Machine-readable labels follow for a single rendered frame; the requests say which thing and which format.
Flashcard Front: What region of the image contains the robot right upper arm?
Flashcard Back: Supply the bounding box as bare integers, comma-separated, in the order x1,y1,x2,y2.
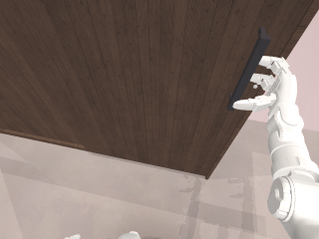
267,175,319,239

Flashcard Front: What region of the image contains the handle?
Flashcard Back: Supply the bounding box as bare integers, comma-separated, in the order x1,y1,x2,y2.
227,26,271,112

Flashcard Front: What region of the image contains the robot right hand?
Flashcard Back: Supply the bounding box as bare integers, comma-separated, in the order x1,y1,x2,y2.
232,56,297,113

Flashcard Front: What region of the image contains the robot right forearm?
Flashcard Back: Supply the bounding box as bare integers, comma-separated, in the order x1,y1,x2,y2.
266,102,319,183

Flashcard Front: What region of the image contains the wardrobe door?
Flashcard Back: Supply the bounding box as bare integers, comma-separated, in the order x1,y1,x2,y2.
0,0,312,176
0,20,82,145

